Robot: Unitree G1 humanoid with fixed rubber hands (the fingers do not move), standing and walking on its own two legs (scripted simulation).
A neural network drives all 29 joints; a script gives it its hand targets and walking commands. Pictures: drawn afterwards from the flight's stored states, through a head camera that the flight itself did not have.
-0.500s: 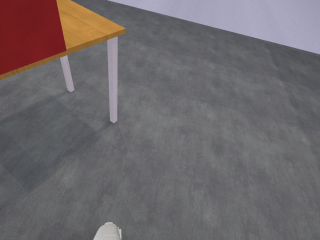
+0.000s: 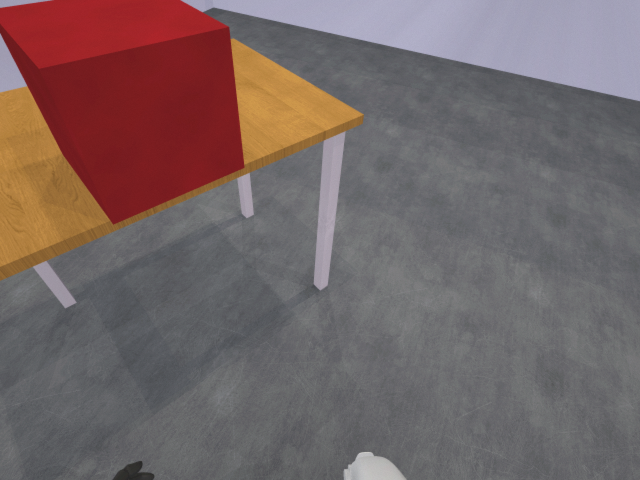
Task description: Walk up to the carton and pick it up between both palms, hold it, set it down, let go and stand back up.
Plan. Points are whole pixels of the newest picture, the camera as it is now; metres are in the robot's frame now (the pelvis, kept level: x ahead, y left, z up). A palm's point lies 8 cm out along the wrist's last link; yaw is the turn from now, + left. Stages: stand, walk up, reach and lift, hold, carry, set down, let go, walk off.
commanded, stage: walk up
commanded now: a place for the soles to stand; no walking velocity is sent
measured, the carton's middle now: (134, 99) +0.73 +0.32 +0.12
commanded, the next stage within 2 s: none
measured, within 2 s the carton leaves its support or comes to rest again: neither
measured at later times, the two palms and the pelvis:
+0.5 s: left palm out of the picture +0.09 +0.22 -0.12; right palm (441, 341) +0.36 -0.23 -0.12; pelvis +0.19 -0.02 -0.01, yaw +21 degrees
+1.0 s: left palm (150, 477) +0.17 +0.21 -0.13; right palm (393, 296) +0.48 -0.18 -0.15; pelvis +0.22 -0.04 -0.03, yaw +33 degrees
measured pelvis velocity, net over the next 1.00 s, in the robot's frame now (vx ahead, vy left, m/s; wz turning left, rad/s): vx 0.22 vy -0.04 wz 0.57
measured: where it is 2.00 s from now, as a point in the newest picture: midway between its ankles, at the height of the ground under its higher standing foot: outside the picture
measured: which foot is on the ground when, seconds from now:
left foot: down 0.00-0.16, up 0.18-0.54, down 0.56-0.90, up 0.92-1.00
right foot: up 0.00-0.10, down 0.12-0.62, up 0.64-0.84, down 0.86-1.00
